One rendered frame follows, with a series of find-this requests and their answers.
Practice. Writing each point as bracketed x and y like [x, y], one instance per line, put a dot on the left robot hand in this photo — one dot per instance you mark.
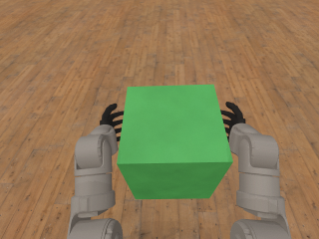
[107, 118]

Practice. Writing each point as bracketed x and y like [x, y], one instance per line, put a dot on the robot right upper arm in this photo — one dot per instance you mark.
[257, 229]

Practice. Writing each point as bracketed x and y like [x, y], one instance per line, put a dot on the robot left forearm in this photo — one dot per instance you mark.
[93, 167]

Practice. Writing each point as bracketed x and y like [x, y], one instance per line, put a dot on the carton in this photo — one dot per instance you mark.
[173, 142]

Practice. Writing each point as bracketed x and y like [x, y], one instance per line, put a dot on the robot right forearm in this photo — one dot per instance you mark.
[258, 164]

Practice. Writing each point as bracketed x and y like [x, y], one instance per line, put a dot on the right robot hand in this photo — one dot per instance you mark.
[235, 117]

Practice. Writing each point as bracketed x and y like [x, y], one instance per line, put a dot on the robot left upper arm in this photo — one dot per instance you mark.
[104, 228]

